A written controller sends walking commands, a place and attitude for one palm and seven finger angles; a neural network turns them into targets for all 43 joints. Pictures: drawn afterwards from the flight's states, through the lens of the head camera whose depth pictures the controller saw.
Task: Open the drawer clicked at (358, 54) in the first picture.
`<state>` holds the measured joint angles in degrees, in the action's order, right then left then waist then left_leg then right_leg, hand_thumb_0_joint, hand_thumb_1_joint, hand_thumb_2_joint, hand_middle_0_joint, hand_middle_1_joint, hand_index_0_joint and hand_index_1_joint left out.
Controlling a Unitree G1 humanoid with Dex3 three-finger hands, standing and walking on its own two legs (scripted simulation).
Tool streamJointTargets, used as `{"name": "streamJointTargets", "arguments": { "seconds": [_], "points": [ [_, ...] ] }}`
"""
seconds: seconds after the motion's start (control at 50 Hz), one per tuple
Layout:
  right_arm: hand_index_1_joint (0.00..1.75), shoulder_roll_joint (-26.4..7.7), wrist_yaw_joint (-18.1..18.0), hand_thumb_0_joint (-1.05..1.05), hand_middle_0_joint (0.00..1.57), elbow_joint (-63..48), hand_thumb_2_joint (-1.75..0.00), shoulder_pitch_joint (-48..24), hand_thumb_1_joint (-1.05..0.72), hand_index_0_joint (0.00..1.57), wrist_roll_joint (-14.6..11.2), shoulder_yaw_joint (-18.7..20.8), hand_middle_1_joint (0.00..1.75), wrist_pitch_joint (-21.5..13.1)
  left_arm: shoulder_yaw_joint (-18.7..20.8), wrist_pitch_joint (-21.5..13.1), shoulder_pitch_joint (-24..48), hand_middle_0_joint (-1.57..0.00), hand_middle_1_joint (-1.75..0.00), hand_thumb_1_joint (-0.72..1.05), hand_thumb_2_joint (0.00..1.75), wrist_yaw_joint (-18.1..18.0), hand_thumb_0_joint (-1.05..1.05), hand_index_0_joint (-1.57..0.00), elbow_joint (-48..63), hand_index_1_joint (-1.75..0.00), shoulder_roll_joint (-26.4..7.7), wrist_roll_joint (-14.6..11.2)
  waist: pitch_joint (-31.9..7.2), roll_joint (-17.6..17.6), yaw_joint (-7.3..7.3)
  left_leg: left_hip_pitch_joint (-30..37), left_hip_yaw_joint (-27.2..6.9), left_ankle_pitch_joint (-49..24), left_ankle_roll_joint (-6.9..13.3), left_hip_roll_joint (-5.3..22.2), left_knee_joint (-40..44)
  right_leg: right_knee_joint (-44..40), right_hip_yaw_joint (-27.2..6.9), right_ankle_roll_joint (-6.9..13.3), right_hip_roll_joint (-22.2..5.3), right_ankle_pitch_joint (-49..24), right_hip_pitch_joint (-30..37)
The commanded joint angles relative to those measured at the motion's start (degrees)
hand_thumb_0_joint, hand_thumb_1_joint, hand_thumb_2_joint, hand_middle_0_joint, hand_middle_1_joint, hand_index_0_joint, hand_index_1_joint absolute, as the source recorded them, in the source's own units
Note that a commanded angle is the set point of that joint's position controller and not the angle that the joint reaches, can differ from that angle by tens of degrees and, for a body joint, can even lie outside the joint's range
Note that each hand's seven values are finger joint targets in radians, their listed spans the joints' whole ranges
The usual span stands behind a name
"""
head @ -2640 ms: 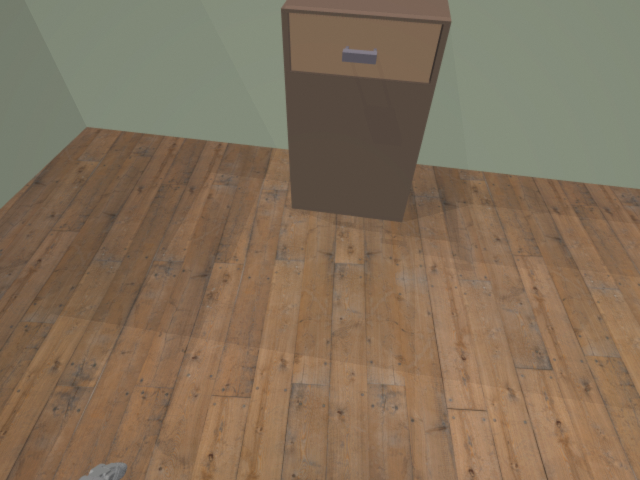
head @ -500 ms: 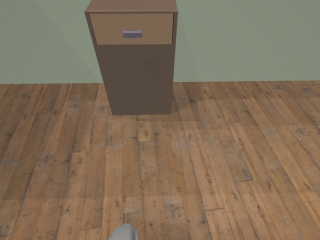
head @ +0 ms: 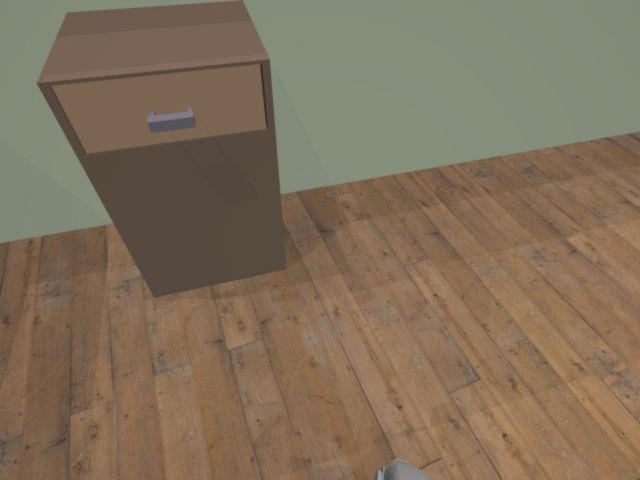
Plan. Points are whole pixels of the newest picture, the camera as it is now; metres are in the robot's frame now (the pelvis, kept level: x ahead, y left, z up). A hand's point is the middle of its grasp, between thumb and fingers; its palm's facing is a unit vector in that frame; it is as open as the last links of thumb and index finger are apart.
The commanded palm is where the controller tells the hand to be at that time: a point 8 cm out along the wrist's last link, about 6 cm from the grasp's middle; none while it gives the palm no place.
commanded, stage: walk to a spot facing it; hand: left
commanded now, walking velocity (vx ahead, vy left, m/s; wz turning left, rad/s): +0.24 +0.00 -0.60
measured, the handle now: (171, 116) +0.88 +0.43 -0.03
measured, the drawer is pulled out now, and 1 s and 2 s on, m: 0.00 0.00 0.00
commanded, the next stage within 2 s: turn to face it in 0.06 s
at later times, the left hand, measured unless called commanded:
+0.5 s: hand (231, 416) +0.25 +0.16 -0.18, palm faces +0.03 -0.99 -0.15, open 7.2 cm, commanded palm none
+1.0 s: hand (212, 439) +0.21 +0.18 -0.16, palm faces +0.24 -0.94 -0.25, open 7.4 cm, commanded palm none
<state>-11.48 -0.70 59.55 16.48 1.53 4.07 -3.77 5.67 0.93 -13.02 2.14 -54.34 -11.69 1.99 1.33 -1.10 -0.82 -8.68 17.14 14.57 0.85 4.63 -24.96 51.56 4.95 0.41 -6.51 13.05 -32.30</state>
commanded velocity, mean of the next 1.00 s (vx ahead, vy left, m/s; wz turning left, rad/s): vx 0.03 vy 0.00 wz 0.32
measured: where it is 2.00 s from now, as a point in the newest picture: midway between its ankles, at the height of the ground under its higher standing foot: (322, 456)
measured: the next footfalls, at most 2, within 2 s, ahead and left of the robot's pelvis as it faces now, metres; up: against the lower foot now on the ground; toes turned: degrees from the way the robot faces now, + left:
right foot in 0.16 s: +0.18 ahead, -0.15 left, +0.00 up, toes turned -13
left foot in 0.50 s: +0.26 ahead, +0.08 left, +0.00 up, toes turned +10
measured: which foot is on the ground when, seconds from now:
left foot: down 0.00-0.16, up 0.18-0.48, down 0.50-1.00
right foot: up 0.00-0.14, down 0.16-0.50, up 0.52-1.00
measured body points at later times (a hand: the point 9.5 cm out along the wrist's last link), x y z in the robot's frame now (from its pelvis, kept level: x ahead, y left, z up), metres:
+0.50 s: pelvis +0.16 -0.01 -0.01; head +0.16 +0.01 +0.43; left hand +0.25 +0.22 -0.17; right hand +0.17 -0.25 -0.16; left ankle +0.22 +0.08 -0.74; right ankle +0.15 -0.14 -0.74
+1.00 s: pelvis +0.18 -0.03 +0.00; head +0.20 -0.03 +0.45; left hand +0.20 +0.23 -0.14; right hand +0.29 -0.26 -0.15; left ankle +0.23 +0.08 -0.74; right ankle +0.20 -0.16 -0.72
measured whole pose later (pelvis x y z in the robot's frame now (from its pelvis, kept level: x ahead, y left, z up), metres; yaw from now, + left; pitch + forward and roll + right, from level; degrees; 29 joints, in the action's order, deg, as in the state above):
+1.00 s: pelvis +0.18 -0.03 +0.00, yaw +11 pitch +0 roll +0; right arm -11.4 0.2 55.3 11.5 1.3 3.5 2.1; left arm 3.6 2.5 -12.1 -1.2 -54.9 -11.4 0.8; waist 1.9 1.0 0.9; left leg -18.7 -0.1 8.1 2.4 -2.0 -26.9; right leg 40.2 1.8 -2.8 -2.4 22.0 -18.2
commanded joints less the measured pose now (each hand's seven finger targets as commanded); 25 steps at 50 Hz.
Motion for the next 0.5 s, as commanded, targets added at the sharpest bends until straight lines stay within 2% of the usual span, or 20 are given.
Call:
{"name": "streamJointTargets", "arguments": {
  "seconds": [0.0, 0.04, 0.06, 0.08, 0.1, 0.12, 0.14, 0.16, 0.18, 0.22, 0.24, 0.26, 0.28, 0.34, 0.38, 0.42, 0.44, 0.46, 0.48],
  "points": [
    [0.30, -8.0, 0.2, 0.00, 0.20, -3.0, -0.90, 2.2, -0.90, 0.20, 0.3, 1.4, 0.30, -0.7, -0.4, -0.8, 3.8, -0.20, -0.30, 0.90, 0.90, 0.7, 0.00, -0.20, 4.8, -0.30, -0.4, 0.1, 3.9, 6.3, 1.98, -1.6, -7.6, 0.6, 6.0, 17.2, 12.9, -9.1, 0.6, -0.7, 0.0, -0.8, 3.2],
    [0.30, -8.6, 0.4, 0.00, 0.20, -3.1, -0.90, 3.2, -0.90, 0.20, 0.4, 1.6, 0.30, -0.3, -0.5, -1.1, 5.6, -0.20, -0.30, 0.90, 0.90, 0.7, 0.00, -0.20, 5.8, -0.30, -1.2, 0.1, 3.5, 6.4, 2.59, 0.7, -6.5, -3.7, 5.3, 17.4, 9.5, -12.1, 2.0, -0.2, 1.5, 0.8, 5.3],
    [0.30, -9.0, 0.4, 0.00, 0.20, -3.3, -0.90, 3.1, -0.90, 0.20, 0.5, 1.5, 0.30, 0.0, -0.4, -1.4, 5.3, -0.20, -0.30, 0.90, 0.90, 0.7, 0.00, -0.20, 6.0, -0.30, -1.5, 0.2, 3.0, 6.5, 2.13, 1.6, -5.5, -7.7, 4.6, 17.3, 6.1, -14.3, 2.9, 0.2, 2.5, 1.9, 7.7],
    [0.30, -9.7, 0.4, 0.00, 0.20, -3.7, -0.90, 2.3, -0.90, 0.20, 0.4, 1.6, 0.30, 0.2, -0.2, -1.7, 1.8, -0.20, -0.30, 0.90, 0.90, 0.6, 0.00, -0.20, 5.1, -0.30, -2.6, 0.2, 0.8, 5.8, -0.08, 2.2, -2.9, -14.6, 3.4, 16.1, -1.1, -17.7, 4.6, 1.0, 4.3, 1.7, 13.1],
    [0.30, -9.7, 0.7, 0.00, 0.20, -4.4, -0.90, 1.5, -0.90, 0.20, 0.2, 1.3, 0.30, 0.3, 0.2, -2.3, -5.6, -0.20, -0.30, 0.90, 0.90, 0.4, 0.00, -0.20, 2.7, -0.30, -5.1, 0.1, -3.3, 2.0, -3.83, -1.9, 0.7, -20.1, 1.2, 13.1, -14.8, -22.2, 5.3, 2.4, 6.2, -0.3, 24.9],
    [0.30, -6.4, 1.4, 0.00, 0.20, -6.2, -0.90, 3.1, -0.90, 0.20, -0.6, 0.5, 0.30, 0.4, 1.9, -3.3, -12.0, -0.20, -0.30, 0.90, 0.90, -0.3, 0.00, -0.20, 1.2, -0.30, -12.5, 0.4, -9.5, -13.3, -6.07, -18.8, 2.8, -5.3, -2.2, 7.7, -33.9, -27.0, -13.8, 7.7, -6.9, -1.0, 41.8],
    [0.30, -4.8, 1.1, 0.00, 0.20, -9.2, -0.90, -0.5, -0.90, 0.20, -0.9, -0.3, 0.30, 0.5, 2.7, -3.4, -16.6, -0.20, -0.30, 0.90, 0.90, -1.4, 0.00, -0.20, 0.4, -0.30, -17.5, -1.0, -11.1, -17.6, -6.80, -31.5, -4.4, 19.8, -3.9, 1.2, -48.2, -32.6, -34.8, 13.8, -19.5, -16.1, 44.9],
    [0.30, -6.0, 0.4, 0.00, 0.20, -8.4, -0.90, -2.4, -0.90, 0.20, -0.9, 0.0, 0.30, 0.6, 2.1, -3.1, -14.5, -0.20, -0.30, 0.90, 0.90, -2.2, 0.00, -0.20, 0.5, -0.30, -16.5, -1.3, -11.2, -7.9, -6.40, -31.3, -12.6, 17.4, -2.9, 3.2, -50.9, -32.6, -29.5, 14.7, -19.1, -16.7, 40.8],
    [0.30, -4.7, 0.2, 0.00, 0.20, -7.6, -0.90, -3.3, -0.90, 0.20, -0.7, -0.3, 0.30, 0.9, 1.2, -3.3, -9.9, -0.20, -0.30, 0.90, 0.90, -2.4, 0.00, -0.20, 1.2, -0.30, -14.0, -1.1, -7.8, -6.2, -4.37, -30.7, -14.0, 13.7, -2.9, 4.1, -51.9, -33.7, -26.7, 13.5, -17.5, -14.8, 34.5],
    [0.30, -3.6, 0.3, 0.00, 0.20, -4.2, -0.90, 0.5, -0.90, 0.20, -0.1, -0.8, 0.30, 2.3, -0.9, -3.8, -2.3, -0.20, -0.30, 0.90, 0.90, -3.0, 0.00, -0.20, 1.7, -0.30, -8.6, -0.9, -3.8, -3.5, 0.33, -24.0, -15.1, 7.2, -3.3, 5.5, -46.3, -34.4, -14.4, 10.1, -13.0, -19.0, 22.9],
    [0.30, -2.8, 0.4, 0.00, 0.20, -2.6, -0.90, 4.1, -0.90, 0.20, -0.1, -1.0, 0.30, 2.9, -1.2, -4.0, 0.5, -0.20, -0.30, 0.90, 0.90, -3.3, 0.00, -0.20, 1.7, -0.30, -7.6, -0.6, -3.9, -4.8, 2.59, -20.8, -14.9, 6.4, -3.6, 5.2, -42.0, -34.3, -8.8, 9.0, -11.4, -21.2, 20.7],
    [0.30, -1.9, 0.4, 0.00, 0.20, -1.6, -0.90, 5.8, -0.90, 0.20, -0.1, -1.3, 0.30, 3.4, -1.7, -4.0, 1.4, -0.20, -0.30, 0.90, 0.90, -3.3, 0.00, -0.20, 1.5, -0.30, -6.9, -0.6, -3.6, -5.3, 3.24, -18.5, -14.1, 5.7, -3.8, 4.3, -38.3, -34.0, -5.3, 8.2, -10.1, -23.6, 18.9],
    [0.30, -1.2, 0.3, 0.00, 0.20, -1.0, -0.90, 6.3, -0.90, 0.20, -0.3, -1.6, 0.30, 3.8, -2.0, -3.9, 1.8, -0.20, -0.30, 0.90, 0.90, -3.3, 0.00, -0.20, 1.0, -0.30, -6.6, -0.6, -3.3, -5.6, 3.58, -16.1, -13.4, 4.9, -3.9, 3.7, -34.4, -34.2, -2.8, 7.8, -9.6, -23.0, 17.2],
    [0.30, 0.0, 0.6, 0.00, 0.20, -1.1, -0.90, 5.2, -0.90, 0.20, -0.7, -2.0, 0.30, 3.9, -2.1, -3.2, 2.1, -0.20, -0.30, 0.90, 0.90, -3.4, 0.00, -0.20, 0.0, -0.30, -6.4, -0.6, -1.5, -7.1, 2.82, -14.0, -11.6, 3.0, -3.9, 1.9, -24.3, -34.9, 0.1, 6.9, -9.7, -16.9, 18.1],
    [0.30, -0.5, 0.8, 0.00, 0.20, -2.4, -0.90, 2.0, -0.90, 0.20, -0.6, -1.8, 0.30, 3.9, -1.5, -2.4, 1.1, -0.20, -0.30, 0.90, 0.90, -3.6, 0.00, -0.20, -0.3, -0.30, -6.8, -0.7, 0.0, -7.1, 1.02, -13.2, -10.5, 2.2, -3.7, 1.5, -19.6, -33.3, 0.4, 6.4, -10.7, -14.4, 18.7],
    [0.30, -1.2, 1.0, 0.00, 0.20, -3.0, -0.90, 1.6, -0.90, 0.20, -0.5, -1.5, 0.30, 4.1, -1.2, -1.6, 1.1, -0.20, -0.30, 0.90, 0.90, -3.8, 0.00, -0.20, -0.3, -0.30, -7.5, -0.9, 1.0, -5.9, 1.33, -10.0, -9.7, -0.3, -3.4, 1.1, -14.1, -30.6, 1.4, 5.0, -11.0, -9.4, 17.8],
    [0.30, -2.0, 1.1, 0.00, 0.20, -2.9, -0.90, 3.4, -0.90, 0.20, -0.4, -1.2, 0.30, 4.2, -1.0, -1.2, 1.6, -0.20, -0.30, 0.90, 0.90, -3.9, 0.00, -0.20, -0.1, -0.30, -7.2, -1.0, 0.2, -3.0, 2.23, -6.5, -10.1, -4.1, -3.1, 1.2, -9.6, -26.8, 2.7, 3.5, -10.4, -5.6, 16.8],
    [0.30, -4.2, 1.2, 0.00, 0.20, -2.6, -0.90, 5.4, -0.90, 0.20, -0.2, -0.7, 0.30, 4.0, -1.0, -0.6, 0.7, -0.20, -0.30, 0.90, 0.90, -3.8, 0.00, -0.20, 0.3, -0.30, -5.8, -1.2, -0.3, 4.3, 2.74, -3.2, -14.5, -10.8, -1.7, 3.4, -4.5, -19.8, 5.0, 1.1, -7.2, 0.7, 13.9],
    [0.30, -9.1, 1.0, 0.00, 0.20, -3.4, -0.90, 7.0, -0.90, 0.20, 0.2, 0.3, 0.30, 3.7, -1.2, -0.1, -1.2, -0.20, -0.30, 0.90, 0.90, -3.5, 0.00, -0.20, 1.4, -0.30, -3.1, -1.7, -0.7, 17.6, 2.89, -1.9, -30.0, -19.6, 3.7, 13.2, 3.0, -9.3, 7.1, -2.7, -0.6, 14.2, 7.8]
  ]
}}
